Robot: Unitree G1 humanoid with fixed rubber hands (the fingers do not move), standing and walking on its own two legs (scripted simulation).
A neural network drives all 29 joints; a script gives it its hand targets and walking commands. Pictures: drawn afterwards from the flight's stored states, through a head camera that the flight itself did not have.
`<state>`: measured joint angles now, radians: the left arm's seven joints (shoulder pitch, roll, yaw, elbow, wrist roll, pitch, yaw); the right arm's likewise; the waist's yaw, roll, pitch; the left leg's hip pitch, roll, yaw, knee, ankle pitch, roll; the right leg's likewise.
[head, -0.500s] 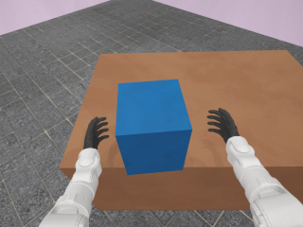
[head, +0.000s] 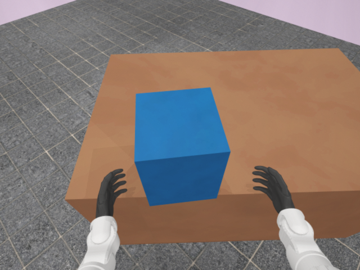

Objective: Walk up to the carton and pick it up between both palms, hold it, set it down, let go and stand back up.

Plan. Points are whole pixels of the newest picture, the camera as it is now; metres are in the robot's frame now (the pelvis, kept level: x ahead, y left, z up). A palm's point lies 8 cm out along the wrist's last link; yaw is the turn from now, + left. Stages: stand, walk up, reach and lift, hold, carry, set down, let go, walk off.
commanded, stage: set down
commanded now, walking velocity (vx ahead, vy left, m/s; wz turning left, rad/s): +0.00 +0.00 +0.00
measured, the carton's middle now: (178, 149) +0.43 +0.03 -0.03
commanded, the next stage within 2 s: let go in 1.38 s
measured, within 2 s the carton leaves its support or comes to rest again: neither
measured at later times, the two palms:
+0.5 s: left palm (100, 235) +0.21 +0.21 -0.06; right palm (283, 231) +0.22 -0.21 -0.07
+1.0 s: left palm (95, 250) +0.18 +0.22 -0.07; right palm (283, 249) +0.18 -0.21 -0.08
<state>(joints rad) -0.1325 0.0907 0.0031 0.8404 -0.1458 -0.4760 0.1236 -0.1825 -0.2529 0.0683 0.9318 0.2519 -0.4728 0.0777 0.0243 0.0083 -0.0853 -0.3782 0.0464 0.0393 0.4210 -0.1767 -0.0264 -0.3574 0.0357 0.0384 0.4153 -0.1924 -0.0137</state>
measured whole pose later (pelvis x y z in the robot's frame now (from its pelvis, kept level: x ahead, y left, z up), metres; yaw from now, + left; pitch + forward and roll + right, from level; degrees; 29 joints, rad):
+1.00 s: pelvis +0.03 +0.00 +0.00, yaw +0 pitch +2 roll +0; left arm 0.26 0.16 -0.01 0.52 -0.03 -0.12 0.06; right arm 0.19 -0.18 0.04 0.81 0.12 -0.37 0.06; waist 0.03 -0.03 -0.02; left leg -0.21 0.04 0.03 0.41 -0.24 -0.03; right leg -0.19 0.04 0.05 0.39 -0.24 -0.02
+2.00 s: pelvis +0.00 +0.01 +0.00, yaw +2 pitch +1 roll -1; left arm 0.14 0.17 0.00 0.57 0.06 0.27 0.01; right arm 0.11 -0.14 -0.06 0.86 -0.04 0.03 0.01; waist 0.01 0.00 0.01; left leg -0.25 0.03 0.00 0.45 -0.21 -0.02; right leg -0.20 0.03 0.01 0.40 -0.21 -0.01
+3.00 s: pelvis +0.03 +0.03 +0.00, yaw +4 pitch -2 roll +0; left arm 0.33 0.15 -0.02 1.16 0.01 -0.01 0.05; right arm 0.35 -0.13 -0.02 1.15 -0.01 0.00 -0.04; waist 0.00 0.00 0.02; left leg -0.12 -0.03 -0.02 0.38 -0.22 0.03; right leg -0.06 -0.04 -0.01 0.34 -0.24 0.04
